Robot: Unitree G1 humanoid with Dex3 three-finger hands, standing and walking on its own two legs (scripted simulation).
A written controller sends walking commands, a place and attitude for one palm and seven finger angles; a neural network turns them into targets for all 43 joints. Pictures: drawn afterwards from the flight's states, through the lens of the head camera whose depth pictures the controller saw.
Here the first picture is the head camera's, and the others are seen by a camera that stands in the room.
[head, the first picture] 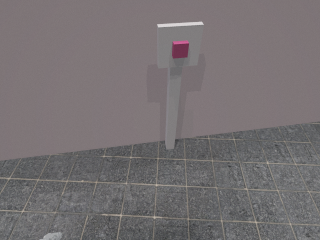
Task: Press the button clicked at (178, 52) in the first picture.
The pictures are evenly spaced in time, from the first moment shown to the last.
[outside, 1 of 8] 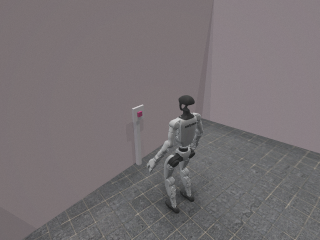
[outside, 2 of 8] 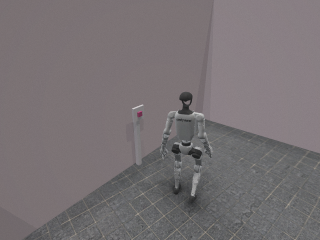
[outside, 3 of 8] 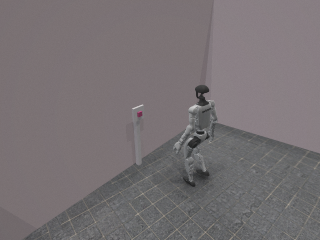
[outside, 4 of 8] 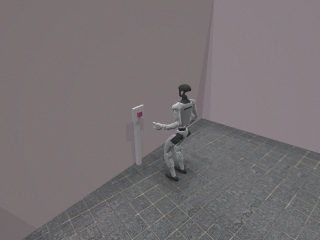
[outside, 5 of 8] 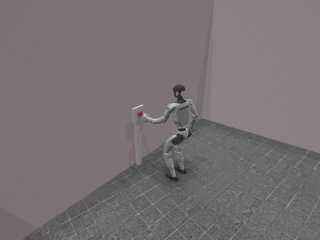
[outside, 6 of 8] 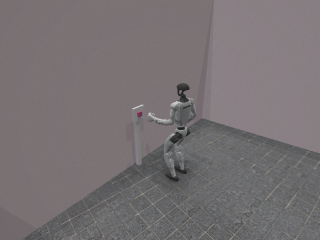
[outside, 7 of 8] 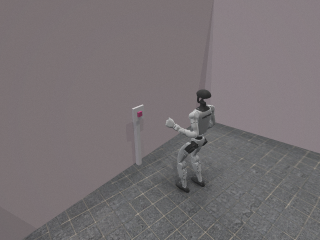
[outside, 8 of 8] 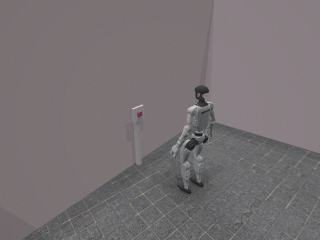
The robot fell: no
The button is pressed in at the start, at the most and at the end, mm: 0 13 0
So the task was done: yes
